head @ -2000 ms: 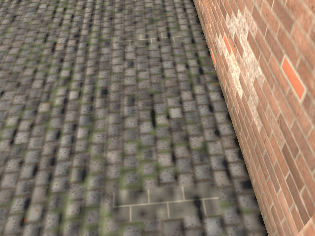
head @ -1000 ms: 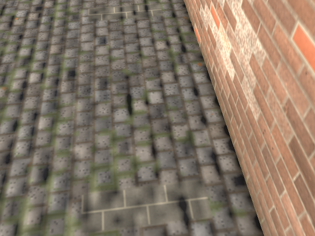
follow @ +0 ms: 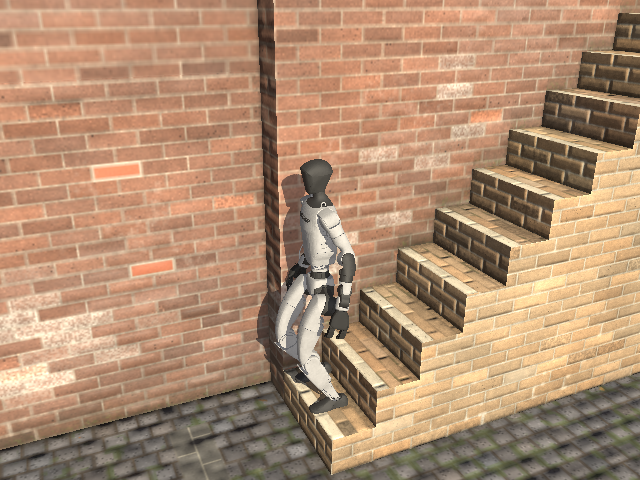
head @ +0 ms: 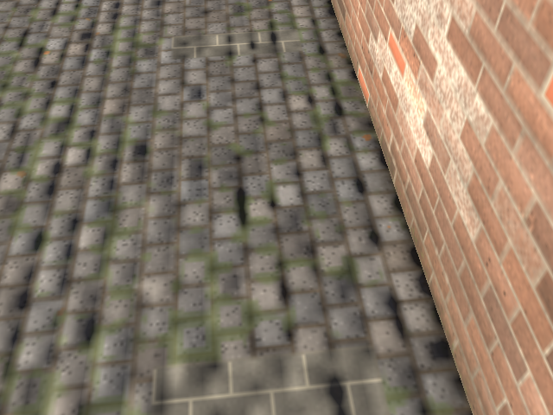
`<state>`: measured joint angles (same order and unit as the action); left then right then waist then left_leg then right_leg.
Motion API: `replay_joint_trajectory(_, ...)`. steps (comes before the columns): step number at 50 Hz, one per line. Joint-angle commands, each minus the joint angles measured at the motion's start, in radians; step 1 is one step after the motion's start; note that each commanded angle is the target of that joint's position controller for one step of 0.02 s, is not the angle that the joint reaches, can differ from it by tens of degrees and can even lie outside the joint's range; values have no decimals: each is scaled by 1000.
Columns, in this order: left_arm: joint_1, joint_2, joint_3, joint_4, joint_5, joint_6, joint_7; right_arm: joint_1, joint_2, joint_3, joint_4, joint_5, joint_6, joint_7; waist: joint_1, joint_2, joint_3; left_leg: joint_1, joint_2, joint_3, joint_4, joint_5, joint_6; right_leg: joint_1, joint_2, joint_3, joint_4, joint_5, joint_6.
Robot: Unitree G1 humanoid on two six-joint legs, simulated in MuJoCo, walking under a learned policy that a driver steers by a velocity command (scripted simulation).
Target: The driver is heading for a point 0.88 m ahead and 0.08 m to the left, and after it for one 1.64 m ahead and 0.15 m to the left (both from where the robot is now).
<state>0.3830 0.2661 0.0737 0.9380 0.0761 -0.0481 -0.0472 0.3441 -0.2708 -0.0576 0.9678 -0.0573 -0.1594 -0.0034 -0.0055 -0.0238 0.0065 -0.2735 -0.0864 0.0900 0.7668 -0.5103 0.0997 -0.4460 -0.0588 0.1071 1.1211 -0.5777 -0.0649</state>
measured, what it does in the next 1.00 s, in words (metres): goes down: right foot 0.20 m lower, then left foot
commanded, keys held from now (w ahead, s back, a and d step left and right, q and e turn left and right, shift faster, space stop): w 1.00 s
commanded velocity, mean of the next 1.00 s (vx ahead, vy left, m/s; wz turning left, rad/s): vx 0.45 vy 0.00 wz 0.00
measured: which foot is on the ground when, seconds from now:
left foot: down 0.00-0.40, up 0.42-0.80, down 0.82-1.00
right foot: up 0.00-0.38, down 0.40-0.82, up 0.84-1.00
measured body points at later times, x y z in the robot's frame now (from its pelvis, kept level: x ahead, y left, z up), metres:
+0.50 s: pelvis +0.25 -0.05 -0.18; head +0.26 -0.05 +0.27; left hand +0.28 +0.23 -0.31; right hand +0.26 -0.29 -0.33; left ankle +0.11 +0.10 -0.64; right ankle +0.29 -0.15 -0.91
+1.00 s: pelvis +0.53 +0.05 -0.16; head +0.56 +0.08 +0.28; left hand +0.63 +0.32 -0.31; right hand +0.58 -0.21 -0.29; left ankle +0.56 +0.14 -0.91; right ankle +0.53 -0.12 -0.81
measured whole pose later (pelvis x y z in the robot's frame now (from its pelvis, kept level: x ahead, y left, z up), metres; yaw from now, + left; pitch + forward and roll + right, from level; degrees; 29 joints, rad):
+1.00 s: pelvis +0.53 +0.05 -0.16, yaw +0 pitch +1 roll -1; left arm 0.21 0.27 0.05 0.95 -0.02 -0.10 0.01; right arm 0.31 -0.20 -0.07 0.89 0.01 -0.10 0.03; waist -0.03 -0.03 0.03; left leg -0.27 -0.02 0.03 0.45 -0.19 0.05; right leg -0.55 -0.06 0.03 1.14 -0.28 -0.06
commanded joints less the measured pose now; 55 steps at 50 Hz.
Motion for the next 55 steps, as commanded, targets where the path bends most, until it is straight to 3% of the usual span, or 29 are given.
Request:
replay_joint_trajectory(1,-149,-19,-31,-143,-1,-40,17,351,-93,-3,152,-48,24,48,-91,-51,218,480,500,-830,-373,138,335,-1012,26,260,287,253,-24)
replay_joint_trajectory(2,-66,-2,-34,-121,11,-31,24,230,-8,25,138,-50,33,60,-20,-43,175,335,448,-659,-357,111,298,-924,-6,211,264,354,-37)
replay_joint_trajectory(3,48,-72,-83,-84,55,-3,2,73,82,63,113,-84,39,49,82,6,140,125,326,-475,-346,258,203,-718,-48,210,216,601,-69)
replay_joint_trajectory(5,79,-23,-86,-69,77,37,-68,-128,167,109,32,-62,26,14,124,25,80,-221,204,-233,-329,349,141,-453,-59,83,82,891,-44)
replay_joint_trajectory(6,40,12,-73,-91,62,45,-86,-74,92,102,60,-42,1,-5,90,20,42,-276,172,-171,-283,242,148,-353,-49,10,17,971,-8)
replay_joint_trajectory(8,-91,-19,-85,-148,40,40,-94,-9,-48,91,73,-76,-37,-12,39,27,10,-516,102,-61,-275,66,110,75,-14,-95,-185,1264,24)
replay_joint_trajectory(11,-157,18,-87,-173,64,36,-62,98,-65,84,130,-44,-23,16,17,28,123,-293,199,-175,-179,76,141,-13,-28,-38,-336,1111,15)
replay_joint_trajectory(12,-371,100,-41,-206,-106,-24,31,116,-92,30,83,160,34,-25,-71,-55,211,-54,206,-234,-117,276,84,-221,7,-53,-607,1007,60)
replay_joint_trajectory(13,-439,73,-57,-218,-145,-55,38,179,-104,24,101,152,64,-44,-127,-53,226,130,233,-240,-29,315,66,-313,-23,-33,-751,1030,93)
replay_joint_trajectory(16,-336,18,-53,-175,-132,-62,9,198,-33,16,83,80,99,-61,-131,74,125,289,206,-280,139,338,65,-176,-102,10,-906,1125,69)
replay_joint_trajectory(18,24,53,-17,-26,-112,-49,14,67,-19,10,42,77,100,-31,24,114,22,212,182,-314,427,435,58,138,-119,-48,-908,1091,7)
replay_joint_trajectory(20,343,93,15,96,-51,-52,23,47,45,5,24,101,84,28,166,-74,-84,-163,19,-201,943,260,-19,665,-74,-177,-734,1122,-42)
replay_joint_trajectory(21,419,116,15,134,-37,-43,16,143,118,11,22,116,82,33,165,-295,-103,-548,-76,-234,1340,-449,-52,930,-174,-63,-413,1334,-123)
replay_joint_trajectory(23,360,128,26,122,-70,-19,12,77,73,19,-64,129,72,20,160,-178,-153,-864,51,-205,1324,-333,-53,923,-268,210,-534,729,-263)
replay_joint_trajectory(24,322,273,67,156,-95,1,33,7,114,37,-152,186,52,17,91,-177,-168,-995,98,-160,1290,-175,-59,889,-418,576,-767,101,-378)
replay_joint_trajectory(25,163,128,15,76,-75,-10,48,-157,-14,7,-186,190,54,-3,74,60,-82,-986,168,-255,1067,72,-44,692,-459,630,-864,-39,-319)
replay_joint_trajectory(27,-82,67,-31,29,-62,-32,80,-149,13,17,-195,133,115,-29,-43,31,113,-713,241,-261,836,246,-110,121,-392,443,-893,203,-265)
replay_joint_trajectory(30,-151,122,-28,-11,-71,-51,109,-122,58,22,-223,68,133,-31,-96,-75,120,-326,243,-214,445,468,-156,-191,-173,94,-923,401,-168)
replay_joint_trajectory(33,-78,138,-11,5,-124,-52,116,-252,25,19,-284,69,124,-18,-41,-86,124,-198,198,-142,153,599,-157,-100,-120,-21,-966,376,-130)
replay_joint_trajectory(38,99,142,15,74,-107,-18,70,-325,9,8,-310,96,76,12,43,-29,143,-296,147,-72,-126,377,-81,317,-193,-15,-841,414,-114)
replay_joint_trajectory(40,69,109,0,80,-89,-5,55,-136,-48,-32,-262,93,62,25,-64,-22,5,-39,84,-20,-167,350,-27,330,-127,-79,-562,677,-71)
replay_joint_trajectory(41,36,63,-19,43,-67,-16,54,85,-147,-64,-202,102,68,24,-156,75,-146,273,196,-205,-176,384,40,157,-54,-147,-242,644,-17)
replay_joint_trajectory(42,111,-77,-57,6,-91,-53,42,210,-262,-85,-158,83,74,38,-116,447,-313,620,411,-780,-417,99,211,-223,119,-113,146,101,39)
replay_joint_trajectory(43,96,4,-39,23,-138,-86,45,204,-177,-66,-150,77,67,43,-115,355,-312,671,450,-1002,-528,27,215,-381,122,60,296,43,28)
replay_joint_trajectory(44,-25,67,-27,-7,-156,-100,49,115,-118,-50,-158,74,58,38,-106,280,-148,571,440,-819,-480,163,159,-483,72,43,333,97,11)
replay_joint_trajectory(45,-95,87,-23,-26,-132,-100,65,-4,-78,-38,-170,79,47,34,-72,166,-90,402,413,-630,-457,363,121,-425,11,11,256,198,2)
replay_joint_trajectory(46,-118,91,-13,-21,-97,-91,75,-86,-49,-31,-176,72,42,39,-30,126,-51,253,365,-495,-455,513,102,-336,-31,-4,149,255,0)
replay_joint_trajectory(49,-108,22,-17,-18,-91,-50,54,-83,2,-18,-125,57,38,34,28,127,-68,137,306,-346,-536,583,106,-167,-53,-29,-14,335,-1)
replay_joint_trajectory(55,-322,5,-21,-70,-83,-36,48,1,-69,-31,-59,73,55,-3,-13,102,35,163,270,-216,-630,511,104,-191,-18,-77,-439,620,45)
Next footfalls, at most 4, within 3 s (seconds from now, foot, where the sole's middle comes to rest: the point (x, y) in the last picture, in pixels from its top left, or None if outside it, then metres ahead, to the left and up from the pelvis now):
0.40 right None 0.33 -0.15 -0.94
0.82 left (238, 402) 0.60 0.14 -0.94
1.34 right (309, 299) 0.92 -0.07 -0.94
1.88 left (224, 224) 1.23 0.21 -0.94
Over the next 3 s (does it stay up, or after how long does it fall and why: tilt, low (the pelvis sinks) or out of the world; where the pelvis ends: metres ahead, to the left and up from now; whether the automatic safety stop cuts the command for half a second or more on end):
stays up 1.57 0.13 -0.18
